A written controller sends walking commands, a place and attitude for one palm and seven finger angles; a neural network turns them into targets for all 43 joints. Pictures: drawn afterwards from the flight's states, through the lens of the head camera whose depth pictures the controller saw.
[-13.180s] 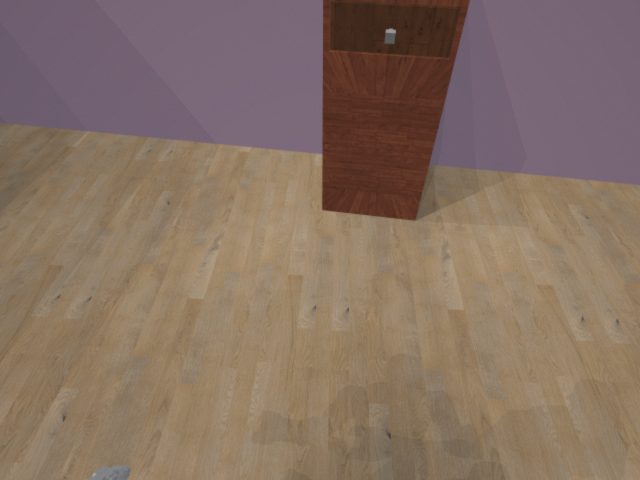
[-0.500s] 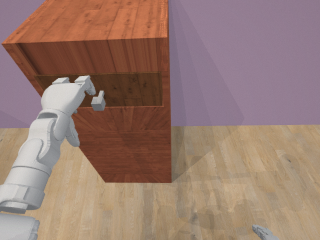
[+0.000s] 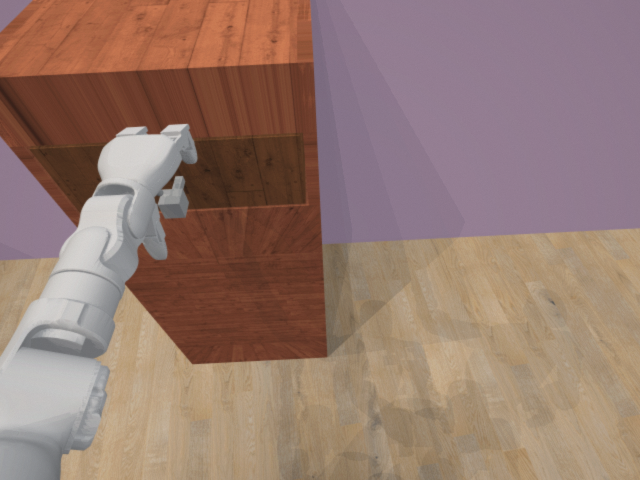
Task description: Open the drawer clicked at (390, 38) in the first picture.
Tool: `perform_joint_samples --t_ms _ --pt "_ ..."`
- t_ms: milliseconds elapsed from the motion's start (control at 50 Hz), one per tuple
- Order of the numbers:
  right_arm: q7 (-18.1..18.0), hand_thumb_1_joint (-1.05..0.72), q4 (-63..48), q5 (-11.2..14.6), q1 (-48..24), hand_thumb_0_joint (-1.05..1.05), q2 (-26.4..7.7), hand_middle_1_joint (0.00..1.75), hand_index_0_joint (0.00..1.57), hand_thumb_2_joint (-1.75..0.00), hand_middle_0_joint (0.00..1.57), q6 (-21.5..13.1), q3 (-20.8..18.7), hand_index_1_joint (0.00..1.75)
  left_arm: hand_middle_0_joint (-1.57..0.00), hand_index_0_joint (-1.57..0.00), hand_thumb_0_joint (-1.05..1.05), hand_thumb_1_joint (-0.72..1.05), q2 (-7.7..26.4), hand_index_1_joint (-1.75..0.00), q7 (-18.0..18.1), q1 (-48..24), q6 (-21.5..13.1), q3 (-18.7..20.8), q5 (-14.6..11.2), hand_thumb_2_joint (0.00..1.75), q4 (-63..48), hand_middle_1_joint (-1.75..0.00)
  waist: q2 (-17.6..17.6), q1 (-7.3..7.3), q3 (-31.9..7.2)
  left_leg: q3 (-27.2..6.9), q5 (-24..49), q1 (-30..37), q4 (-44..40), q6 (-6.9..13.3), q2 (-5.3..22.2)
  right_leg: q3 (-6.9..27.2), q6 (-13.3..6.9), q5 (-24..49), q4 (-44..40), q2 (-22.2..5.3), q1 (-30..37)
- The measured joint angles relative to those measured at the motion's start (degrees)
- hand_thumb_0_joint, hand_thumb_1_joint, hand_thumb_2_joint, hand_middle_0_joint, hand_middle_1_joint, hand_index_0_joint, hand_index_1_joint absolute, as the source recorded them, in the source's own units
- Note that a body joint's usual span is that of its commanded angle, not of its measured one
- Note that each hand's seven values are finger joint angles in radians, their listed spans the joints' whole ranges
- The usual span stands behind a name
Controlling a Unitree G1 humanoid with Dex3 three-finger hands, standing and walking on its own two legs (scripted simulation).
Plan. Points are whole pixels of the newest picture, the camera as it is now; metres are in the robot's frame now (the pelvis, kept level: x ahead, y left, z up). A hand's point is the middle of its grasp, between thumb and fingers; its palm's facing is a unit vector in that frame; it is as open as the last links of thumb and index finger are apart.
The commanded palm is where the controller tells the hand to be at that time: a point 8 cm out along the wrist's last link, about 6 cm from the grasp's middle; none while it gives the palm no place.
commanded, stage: move the hooked fingers above the handle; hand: left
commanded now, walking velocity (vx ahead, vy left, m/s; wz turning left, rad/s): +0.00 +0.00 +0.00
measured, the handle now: (176, 195) +0.51 +0.23 +0.05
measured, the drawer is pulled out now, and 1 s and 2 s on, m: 0.00 0.00 0.00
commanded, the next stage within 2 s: lower the fingers behind the handle in 0.96 s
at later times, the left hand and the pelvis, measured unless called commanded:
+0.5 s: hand (148, 189) +0.45 +0.24 +0.11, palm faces -0.02 -0.02 -1.00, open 13.8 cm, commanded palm +0.44 +0.24 +0.17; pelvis +0.00 -0.01 +0.00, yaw -1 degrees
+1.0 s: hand (154, 182) +0.47 +0.23 +0.11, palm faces -0.03 -0.01 -1.00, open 13.7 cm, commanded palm +0.45 +0.24 +0.17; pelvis +0.00 +0.00 +0.00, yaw -1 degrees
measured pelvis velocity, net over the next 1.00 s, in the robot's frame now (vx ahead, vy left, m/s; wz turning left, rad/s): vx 0.00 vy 0.00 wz -0.01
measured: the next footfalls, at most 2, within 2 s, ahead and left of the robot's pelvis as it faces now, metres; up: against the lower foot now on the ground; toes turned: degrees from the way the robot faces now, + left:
none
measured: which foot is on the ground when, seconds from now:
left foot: down 0.00-1.00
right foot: down 0.00-1.00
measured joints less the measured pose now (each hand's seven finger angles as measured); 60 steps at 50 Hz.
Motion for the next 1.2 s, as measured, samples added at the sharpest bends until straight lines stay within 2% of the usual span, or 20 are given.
perform_joint_samples --t_ms 120,300,420,540,700,860,960,1060,1200 --pt "-0.36 -0.91 0.75 0.03 2.0 0.0 -0.51 0.3 0.2 -0.9 0.2 -0.44 -0.23 0.29 -0.32 -0.32 0.0 -0.48 1.5 -1.21 2.09 -2.89 -0.22 1.9 1.39 0.3 6.0 -1.2 -0.14 -1.73 -0.51 0.41 0.03 -1.74 0.37 -0.24 0.63 0.44 -0.23 0.3 0.36 0.59 -1.95" --pt "-0.87 -0.91 1.07 0.21 4.01 0.0 -1.05 0.3 0.2 -0.9 0.2 -0.33 -0.8 0.29 -0.34 -0.34 0.0 -0.48 3.58 -1.22 1.87 -1.49 -1.62 4.54 1.49 0.3 6.73 -1.21 -0.03 -2.49 -0.92 0.85 0.32 -1.3 -0.4 -0.54 1.4 0.96 -0.53 1.04 -0.68 1.31 -1.66" --pt "-0.77 -0.91 0.74 0.28 3.73 0.0 -1.0 0.3 0.2 -0.9 0.2 -0.54 -1.19 0.29 -0.33 -0.33 0.0 -0.48 4.12 -1.21 1.46 0.02 -1.92 4.49 1.11 0.3 4.93 -1.2 0.04 -1.93 -1.07 0.74 0.45 -0.74 -0.75 -0.63 1.45 0.87 -0.63 1.2 -1.13 1.37 -1.02" --pt "-0.57 -0.91 0.56 0.34 1.88 0.0 -0.84 0.3 0.2 -0.9 0.2 -0.62 -0.98 0.29 -0.32 -0.32 0.0 -0.48 2.88 -1.2 1.26 1.03 -2.15 3.27 0.45 0.3 3.01 -1.2 0.04 -1.02 -1.05 0.31 0.45 0.0 -0.77 -0.55 1.15 0.43 -0.56 1.03 -1.21 1.11 -0.08" --pt "-0.48 -0.91 -0.47 0.36 -0.72 0.0 -0.31 0.3 0.2 -0.9 0.2 -1.03 -0.47 0.29 -0.32 -0.32 0.0 -0.49 2.16 -1.2 1.58 0.15 -1.25 2.01 0.8 0.3 3.11 -1.2 -0.12 -0.42 -1.17 -0.09 0.36 0.04 -0.32 -0.47 0.78 -0.03 -0.48 0.68 -0.69 0.78 0.12" --pt "-0.64 -0.91 -0.81 0.23 -1.17 0.0 0.0 0.3 0.2 -0.9 0.2 -1.36 0.11 0.3 -0.32 -0.32 0.0 -0.49 1.55 -1.2 0.6 -3.18 -0.56 0.34 1.0 0.3 5.48 -1.2 -0.34 -0.68 -0.83 -0.39 0.21 -0.89 0.38 -0.35 0.52 -0.38 -0.35 0.39 -0.04 0.55 -0.66" --pt "-0.7 -0.91 -0.71 0.07 -0.2 0.0 0.04 0.3 0.21 -0.9 0.2 -1.35 0.34 0.3 -0.32 -0.32 0.0 -0.49 2.14 -1.2 0.74 -4.53 -0.98 1.56 1.58 0.3 7.08 -1.2 -0.47 -1.47 -0.79 -0.03 -0.15 -1.98 0.98 -0.31 0.71 -0.02 -0.3 0.24 0.45 0.71 -1.83" --pt "-0.51 -0.91 -0.02 -0.16 1.9 0.0 -0.22 0.3 0.2 -0.9 0.2 -0.86 -0.33 0.3 -0.35 -0.35 0.0 -0.48 2.4 -1.23 1.16 -3.33 -1.79 2.71 1.64 0.3 5.91 -1.22 -0.03 -1.29 -1.19 0.35 -0.47 -2.37 1.22 -0.19 0.86 0.38 -0.18 0.18 0.47 0.83 -2.24" --pt "-0.27 -0.91 0.98 0.04 3.08 0.0 -0.32 0.3 0.2 -0.9 0.2 -0.15 -0.48 0.29 -0.34 -0.35 0.0 -0.48 2.26 -1.24 2.13 -2.74 -1.25 3.04 1.5 0.3 6.2 -1.22 -0.02 -1.5 -1.4 0.59 -0.43 -2.3 1.07 -0.15 0.99 0.63 -0.14 0.34 0.29 0.93 -2.25"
